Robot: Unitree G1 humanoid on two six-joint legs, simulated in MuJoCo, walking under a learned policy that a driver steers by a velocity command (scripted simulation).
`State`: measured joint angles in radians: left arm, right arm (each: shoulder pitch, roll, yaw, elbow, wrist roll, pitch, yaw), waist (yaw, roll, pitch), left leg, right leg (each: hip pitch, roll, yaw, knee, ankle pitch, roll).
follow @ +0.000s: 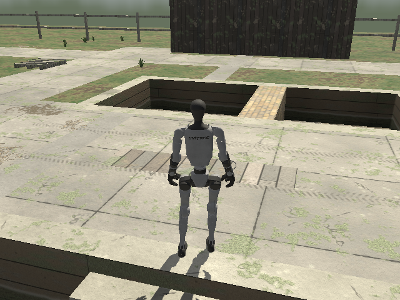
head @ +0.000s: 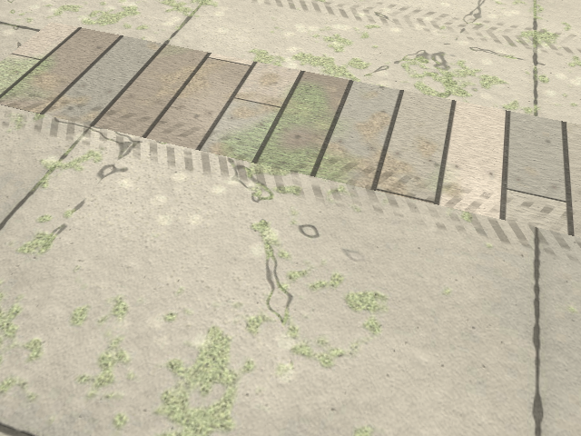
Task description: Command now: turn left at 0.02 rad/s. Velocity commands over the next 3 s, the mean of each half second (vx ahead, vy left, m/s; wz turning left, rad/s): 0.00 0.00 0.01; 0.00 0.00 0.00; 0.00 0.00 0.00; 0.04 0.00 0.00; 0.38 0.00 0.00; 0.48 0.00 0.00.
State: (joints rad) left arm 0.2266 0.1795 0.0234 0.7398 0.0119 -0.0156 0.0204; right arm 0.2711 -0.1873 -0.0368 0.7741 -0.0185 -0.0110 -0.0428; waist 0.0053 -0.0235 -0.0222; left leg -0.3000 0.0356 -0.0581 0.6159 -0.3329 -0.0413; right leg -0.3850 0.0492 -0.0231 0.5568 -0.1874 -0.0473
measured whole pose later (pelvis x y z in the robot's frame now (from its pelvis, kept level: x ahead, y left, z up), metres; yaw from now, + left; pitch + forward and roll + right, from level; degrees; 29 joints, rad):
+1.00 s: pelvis +0.03 +0.03 +0.01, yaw -2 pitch -1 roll +0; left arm 0.23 0.17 0.04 0.94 0.00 0.01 0.05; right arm 0.33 -0.16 -0.03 0.89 -0.01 -0.03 -0.04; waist 0.01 0.00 0.01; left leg -0.17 -0.01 0.00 0.52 -0.34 0.01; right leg -0.30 0.01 0.04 0.53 -0.22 0.01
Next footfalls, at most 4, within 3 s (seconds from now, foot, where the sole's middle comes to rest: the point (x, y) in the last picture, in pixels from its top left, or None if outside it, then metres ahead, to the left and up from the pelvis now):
2.64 left None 0.53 0.13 -0.76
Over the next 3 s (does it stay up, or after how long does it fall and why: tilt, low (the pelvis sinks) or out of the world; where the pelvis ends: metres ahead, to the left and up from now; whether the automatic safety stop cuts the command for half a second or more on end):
stays up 0.54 0.03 0.02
